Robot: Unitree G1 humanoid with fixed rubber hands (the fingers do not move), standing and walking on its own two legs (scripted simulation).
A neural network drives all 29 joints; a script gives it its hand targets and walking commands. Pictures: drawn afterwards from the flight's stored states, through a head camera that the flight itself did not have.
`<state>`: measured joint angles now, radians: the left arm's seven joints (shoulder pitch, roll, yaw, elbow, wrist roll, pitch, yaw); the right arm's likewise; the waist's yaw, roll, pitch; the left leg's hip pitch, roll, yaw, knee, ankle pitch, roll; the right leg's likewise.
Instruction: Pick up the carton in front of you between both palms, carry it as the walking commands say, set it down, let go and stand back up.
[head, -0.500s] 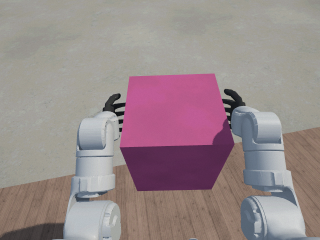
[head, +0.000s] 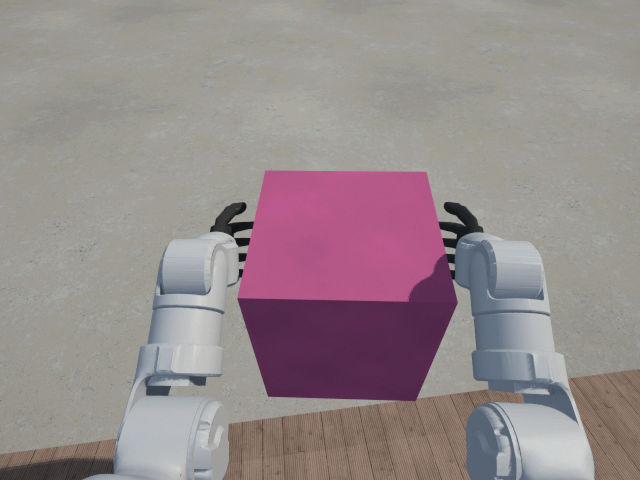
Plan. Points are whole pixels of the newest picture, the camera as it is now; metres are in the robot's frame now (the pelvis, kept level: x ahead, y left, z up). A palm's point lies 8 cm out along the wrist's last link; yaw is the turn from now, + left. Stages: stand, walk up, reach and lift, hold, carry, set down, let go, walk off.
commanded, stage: carry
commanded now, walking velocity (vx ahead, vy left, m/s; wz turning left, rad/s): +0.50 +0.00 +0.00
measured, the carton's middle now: (343, 289) +0.35 +0.02 +0.05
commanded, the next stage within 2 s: none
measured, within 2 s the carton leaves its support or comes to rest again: neither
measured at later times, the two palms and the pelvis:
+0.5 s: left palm (282, 144) +0.64 +0.14 +0.10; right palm (451, 152) +0.63 -0.16 +0.10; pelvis +0.28 +0.01 -0.03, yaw +2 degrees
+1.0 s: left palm (272, 93) +0.91 +0.21 +0.07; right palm (397, 94) +0.93 -0.09 +0.06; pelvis +0.57 +0.03 -0.05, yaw +1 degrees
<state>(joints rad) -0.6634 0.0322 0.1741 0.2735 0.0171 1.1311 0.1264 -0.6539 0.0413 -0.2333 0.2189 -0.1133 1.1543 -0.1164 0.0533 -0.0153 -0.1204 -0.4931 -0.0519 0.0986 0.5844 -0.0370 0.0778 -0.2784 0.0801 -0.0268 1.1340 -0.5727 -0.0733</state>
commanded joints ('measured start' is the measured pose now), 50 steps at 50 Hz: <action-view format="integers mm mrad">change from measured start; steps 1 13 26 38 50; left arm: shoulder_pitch -729 -598 -545 -837 -678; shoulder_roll -1189 -1201 -905 -1180 -1146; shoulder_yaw -591 -657 -565 -638 -637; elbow -106 -340 -288 -381 -211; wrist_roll -420 -365 -274 -484 -436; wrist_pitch -2 -61 36 37 17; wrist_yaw -269 -184 -189 -253 -272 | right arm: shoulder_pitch -556 -660 -646 -737 -592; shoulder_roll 990 1139 974 1089 1000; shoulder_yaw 540 739 735 658 638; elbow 9 -303 -212 -254 -137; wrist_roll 363 551 545 462 376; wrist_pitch -24 -78 -1 9 10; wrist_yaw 229 242 244 173 192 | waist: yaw -119 -118 -44 3 -50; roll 218 114 -131 -86 -89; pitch -490 -412 -443 -407 -388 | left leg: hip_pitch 802 683 -18 -326 303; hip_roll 443 236 34 105 8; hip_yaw -715 -285 -72 -85 56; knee -96 -85 630 504 -211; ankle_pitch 35 612 -536 -192 271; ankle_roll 265 63 -54 -73 11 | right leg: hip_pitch -590 -565 564 401 246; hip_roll -44 -120 -380 -284 -162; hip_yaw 55 1 249 247 6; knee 341 -167 -510 -672 -327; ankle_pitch -31 441 1533 1039 1070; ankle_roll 18 41 -87 -123 -30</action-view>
